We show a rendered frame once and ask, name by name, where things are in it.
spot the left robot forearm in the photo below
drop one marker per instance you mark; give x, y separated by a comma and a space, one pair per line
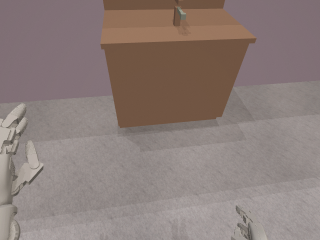
9, 227

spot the tap lever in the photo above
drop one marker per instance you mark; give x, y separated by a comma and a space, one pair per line
181, 13

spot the robot left hand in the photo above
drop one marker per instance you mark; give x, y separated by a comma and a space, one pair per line
11, 130

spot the robot right hand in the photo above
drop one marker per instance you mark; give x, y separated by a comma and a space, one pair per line
255, 230

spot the counter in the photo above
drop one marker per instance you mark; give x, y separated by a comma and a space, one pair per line
166, 70

